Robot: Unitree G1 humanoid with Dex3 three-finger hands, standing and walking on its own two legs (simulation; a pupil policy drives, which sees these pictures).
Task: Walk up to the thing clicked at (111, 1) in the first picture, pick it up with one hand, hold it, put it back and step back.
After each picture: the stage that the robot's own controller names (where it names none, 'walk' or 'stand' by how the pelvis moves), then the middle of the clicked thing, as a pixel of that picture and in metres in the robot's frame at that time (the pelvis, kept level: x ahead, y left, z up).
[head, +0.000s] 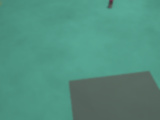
stand; (110, 3) +2.24 -0.49 -0.72
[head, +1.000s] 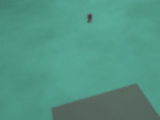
walk; (89, 18) +2.12 -0.03 -0.68
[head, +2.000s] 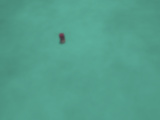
walk; (62, 38) +1.46 +0.30 -0.71
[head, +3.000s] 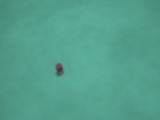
walk; (59, 69) +0.96 +0.29 -0.72
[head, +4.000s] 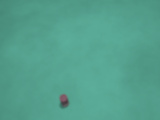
walk; (64, 100) +0.59 +0.22 -0.71
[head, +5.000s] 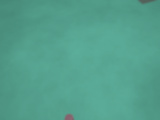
stand; out of the picture +0.42 +0.17 -0.70
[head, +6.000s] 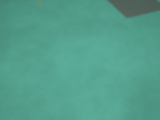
stand; out of the picture +0.35 +0.15 -0.72
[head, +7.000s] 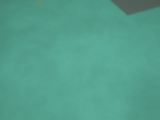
stand; out of the picture +0.35 +0.16 -0.73
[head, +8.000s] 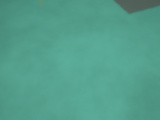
stand; out of the picture +0.34 +0.17 -0.73
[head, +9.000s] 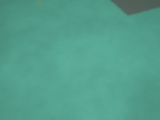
stand; out of the picture +0.33 +0.17 -0.73
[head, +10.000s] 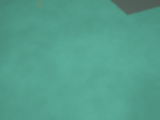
stand; out of the picture +0.33 +0.17 -0.73
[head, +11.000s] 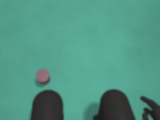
go down; (43, 77) +0.40 +0.18 -0.41
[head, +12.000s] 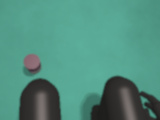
go down; (33, 64) +0.42 +0.19 -0.31
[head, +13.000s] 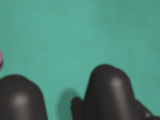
close in; out of the picture +0.41 +0.22 -0.23
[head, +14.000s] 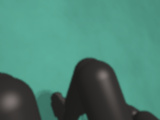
close; out of the picture +0.41 +0.24 -0.22
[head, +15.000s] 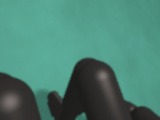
close; out of the picture +0.41 +0.24 -0.22
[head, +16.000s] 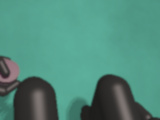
lift; (6, 76) +0.33 +0.24 -0.12
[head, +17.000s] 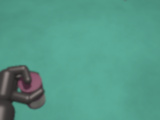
lift; (33, 91) +0.32 +0.17 +0.03
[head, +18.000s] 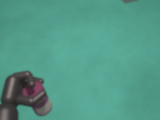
hold; (38, 99) +0.30 +0.16 -0.02
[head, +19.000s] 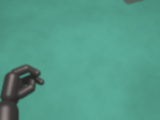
stand; out of the picture +0.21 +0.19 -0.67
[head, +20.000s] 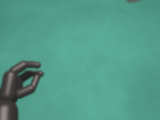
stand; out of the picture +0.20 +0.19 -0.67
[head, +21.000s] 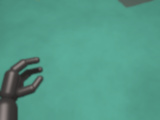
stand; out of the picture +0.20 +0.19 -0.67
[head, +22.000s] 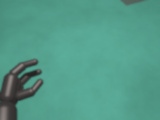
stand; out of the picture +0.20 +0.18 -0.68
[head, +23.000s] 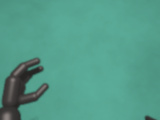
stand; out of the picture +0.21 +0.18 -0.59
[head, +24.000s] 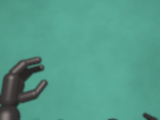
stand; out of the picture +0.22 +0.18 -0.57
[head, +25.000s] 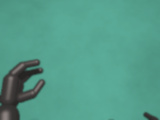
stand; out of the picture +0.22 +0.18 -0.58
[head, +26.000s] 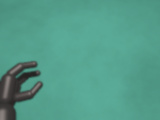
stand; out of the picture +0.20 +0.18 -0.63
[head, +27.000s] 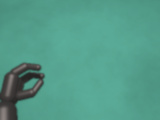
stand; out of the picture +0.20 +0.18 -0.65
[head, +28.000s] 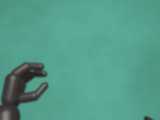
stand; out of the picture +0.21 +0.18 -0.60
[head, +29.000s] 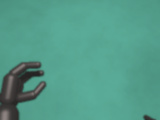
close; out of the picture +0.21 +0.18 -0.60
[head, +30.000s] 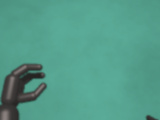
close; out of the picture +0.21 +0.18 -0.59
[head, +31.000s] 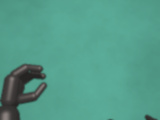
close; out of the picture +0.21 +0.18 -0.58
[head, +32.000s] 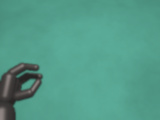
close; out of the picture +0.20 +0.18 -0.66
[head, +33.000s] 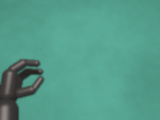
close; out of the picture +0.20 +0.19 -0.64
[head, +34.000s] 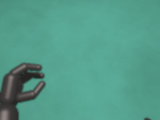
close; out of the picture +0.21 +0.19 -0.62
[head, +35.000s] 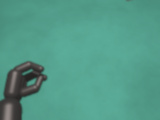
hold; out of the picture +0.19 +0.19 -0.66
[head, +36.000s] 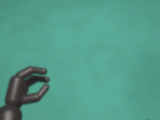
close; out of the picture +0.21 +0.18 -0.62
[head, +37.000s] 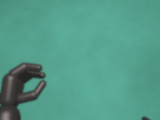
close; out of the picture +0.21 +0.18 -0.60
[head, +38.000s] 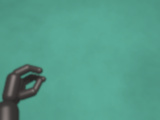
hold; out of the picture +0.20 +0.18 -0.64
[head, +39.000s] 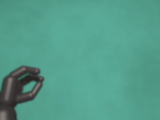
close; out of the picture +0.20 +0.18 -0.62
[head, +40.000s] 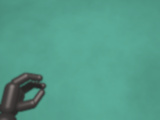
close; out of the picture +0.20 +0.18 -0.64
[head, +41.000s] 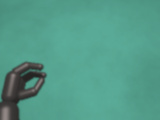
close; out of the picture +0.20 +0.18 -0.64
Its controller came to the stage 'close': yes
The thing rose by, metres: 0.71
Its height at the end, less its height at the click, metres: +0.00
